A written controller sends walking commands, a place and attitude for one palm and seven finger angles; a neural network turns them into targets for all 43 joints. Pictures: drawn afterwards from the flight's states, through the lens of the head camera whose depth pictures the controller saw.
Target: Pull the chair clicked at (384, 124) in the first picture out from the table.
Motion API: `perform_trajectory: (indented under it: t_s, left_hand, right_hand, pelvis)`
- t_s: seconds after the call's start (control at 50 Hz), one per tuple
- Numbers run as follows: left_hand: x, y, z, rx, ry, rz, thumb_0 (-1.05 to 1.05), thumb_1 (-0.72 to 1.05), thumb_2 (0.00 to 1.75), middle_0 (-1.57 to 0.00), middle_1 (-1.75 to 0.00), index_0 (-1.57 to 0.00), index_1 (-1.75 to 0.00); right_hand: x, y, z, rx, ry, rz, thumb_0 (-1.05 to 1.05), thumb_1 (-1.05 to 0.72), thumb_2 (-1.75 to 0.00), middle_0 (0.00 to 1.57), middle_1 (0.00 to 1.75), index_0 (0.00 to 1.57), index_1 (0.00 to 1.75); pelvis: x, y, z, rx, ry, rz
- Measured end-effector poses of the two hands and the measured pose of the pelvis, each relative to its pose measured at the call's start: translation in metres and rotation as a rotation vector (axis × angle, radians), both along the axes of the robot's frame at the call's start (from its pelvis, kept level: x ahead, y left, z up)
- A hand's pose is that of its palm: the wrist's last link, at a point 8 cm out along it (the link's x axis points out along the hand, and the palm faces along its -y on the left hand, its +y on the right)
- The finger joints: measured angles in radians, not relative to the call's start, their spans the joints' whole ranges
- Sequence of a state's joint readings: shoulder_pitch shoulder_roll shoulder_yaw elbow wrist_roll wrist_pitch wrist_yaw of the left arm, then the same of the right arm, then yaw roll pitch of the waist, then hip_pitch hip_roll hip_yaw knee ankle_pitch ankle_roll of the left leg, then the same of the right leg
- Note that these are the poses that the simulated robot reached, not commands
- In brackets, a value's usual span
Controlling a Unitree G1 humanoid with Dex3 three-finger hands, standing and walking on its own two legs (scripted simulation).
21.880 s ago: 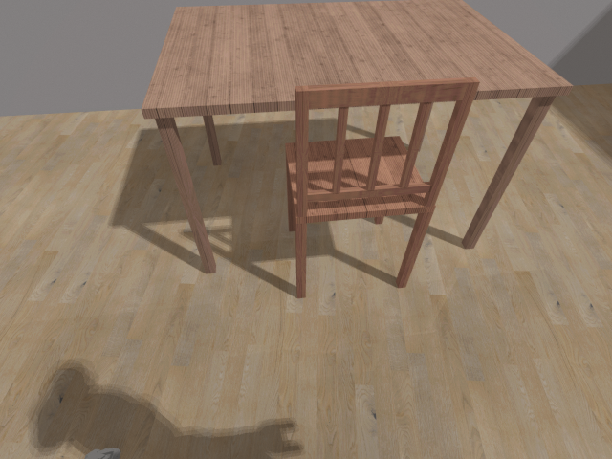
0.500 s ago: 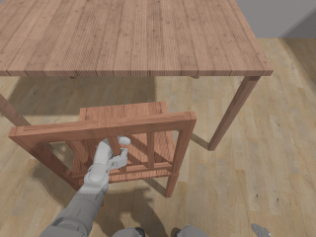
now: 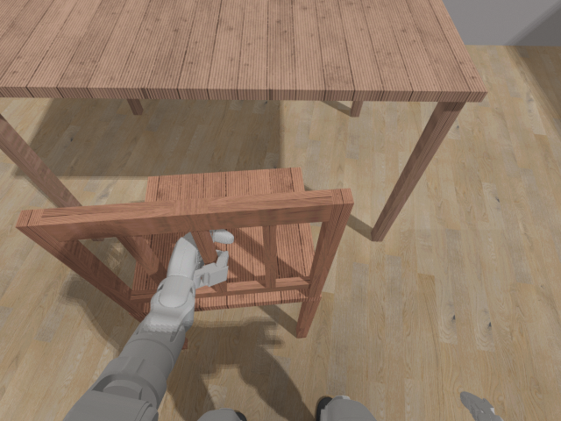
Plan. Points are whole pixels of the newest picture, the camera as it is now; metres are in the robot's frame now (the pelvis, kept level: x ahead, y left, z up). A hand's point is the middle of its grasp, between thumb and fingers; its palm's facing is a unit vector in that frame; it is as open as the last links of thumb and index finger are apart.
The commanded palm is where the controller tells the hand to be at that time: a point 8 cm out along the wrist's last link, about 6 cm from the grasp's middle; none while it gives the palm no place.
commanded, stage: step backward, pulling the chair out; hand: left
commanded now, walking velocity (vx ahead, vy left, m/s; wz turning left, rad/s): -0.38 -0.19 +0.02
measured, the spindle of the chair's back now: (212, 261) +0.37 +0.13 -0.09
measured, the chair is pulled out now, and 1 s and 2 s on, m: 0.23 0.48 0.63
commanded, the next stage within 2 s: stop walking, hand still on the chair in 1.06 s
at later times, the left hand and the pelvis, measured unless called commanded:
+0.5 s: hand (213, 337) +0.23 +0.11 -0.06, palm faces -0.06 -0.99 -0.15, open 5.2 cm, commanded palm +0.22 +0.16 -0.06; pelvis -0.11 +0.00 +0.00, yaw +0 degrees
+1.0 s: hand out of the picture +0.09 +0.12 -0.06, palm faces -0.07 -0.99 -0.14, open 5.2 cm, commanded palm +0.08 +0.17 -0.06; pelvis -0.24 +0.02 +0.00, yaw +0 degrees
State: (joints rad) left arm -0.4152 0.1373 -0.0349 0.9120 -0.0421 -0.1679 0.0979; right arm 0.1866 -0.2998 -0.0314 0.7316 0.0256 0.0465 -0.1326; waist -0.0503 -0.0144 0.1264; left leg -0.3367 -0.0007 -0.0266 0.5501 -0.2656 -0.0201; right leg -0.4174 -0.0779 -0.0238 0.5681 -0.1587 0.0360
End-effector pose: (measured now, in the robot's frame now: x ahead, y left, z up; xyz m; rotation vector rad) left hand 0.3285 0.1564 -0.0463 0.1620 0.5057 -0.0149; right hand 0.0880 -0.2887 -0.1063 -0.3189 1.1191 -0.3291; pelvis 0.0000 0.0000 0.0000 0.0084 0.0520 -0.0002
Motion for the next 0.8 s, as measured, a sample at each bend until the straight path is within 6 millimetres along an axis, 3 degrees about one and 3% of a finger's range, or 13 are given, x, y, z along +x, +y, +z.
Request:
perform_trajectory:
  t_s: [0.1, 0.22, 0.3, 0.46, 0.56, 0.7, 0.8]
  left_hand:
    - [-0.016, 0.003, 0.000, -0.002, 0.003, -0.002, 0.05, 0.70, 0.80, -0.31, -1.22, -0.50, -1.44]
    - [-0.041, 0.001, 0.000, 0.027, -0.013, 0.023, 0.05, 0.68, 0.83, -0.35, -1.22, -0.50, -1.44]
    - [-0.061, -0.001, 0.001, 0.027, -0.004, 0.051, 0.05, 0.68, 0.83, -0.36, -1.21, -0.50, -1.44]
    - [-0.099, 0.000, 0.001, 0.006, -0.006, 0.003, 0.05, 0.69, 0.81, -0.32, -1.24, -0.50, -1.44]
    - [-0.125, 0.003, 0.000, -0.001, -0.002, -0.006, 0.05, 0.70, 0.81, -0.31, -1.26, -0.50, -1.44]
    - [-0.162, 0.003, 0.001, 0.025, -0.010, 0.025, 0.04, 0.68, 0.83, -0.35, -1.24, -0.50, -1.44]
    - [-0.190, 0.003, 0.002, 0.018, 0.011, 0.035, 0.05, 0.69, 0.82, -0.34, -1.23, -0.50, -1.44]
  right_hand:
    - [-0.008, 0.020, 0.004, 0.066, -0.052, 0.020, 0.01, -0.91, -0.90, 0.20, 0.30, 0.20, 0.30]
    - [-0.028, 0.039, -0.015, 0.188, -0.068, 0.028, 0.01, -0.90, -0.90, 0.20, 0.30, 0.20, 0.30]
    - [-0.051, 0.036, -0.020, 0.193, -0.060, -0.008, 0.01, -0.90, -0.90, 0.20, 0.30, 0.20, 0.30]
    - [-0.095, 0.020, -0.013, 0.059, -0.017, 0.008, 0.01, -0.90, -0.90, 0.20, 0.30, 0.20, 0.30]
    - [-0.116, 0.026, -0.004, 0.068, -0.022, 0.026, 0.01, -0.90, -0.90, 0.20, 0.30, 0.20, 0.30]
    - [-0.146, 0.035, -0.017, 0.159, -0.047, 0.025, 0.01, -0.90, -0.90, 0.20, 0.30, 0.20, 0.30]
    - [-0.174, 0.030, -0.012, 0.126, -0.062, 0.009, 0.01, -0.90, -0.90, 0.20, 0.30, 0.20, 0.30]
  pelvis:
    - [-0.018, -0.002, 0.003, -0.023, -0.002, -0.023]
    - [-0.043, -0.018, -0.001, -0.043, -0.011, -0.053]
    - [-0.062, -0.019, -0.001, -0.029, -0.010, -0.041]
    - [-0.098, 0.001, -0.004, -0.014, -0.004, 0.010]
    - [-0.121, 0.000, 0.001, -0.021, -0.008, -0.006]
    - [-0.161, -0.013, 0.000, -0.048, -0.029, -0.024]
    - [-0.188, -0.007, 0.001, -0.015, -0.017, -0.006]
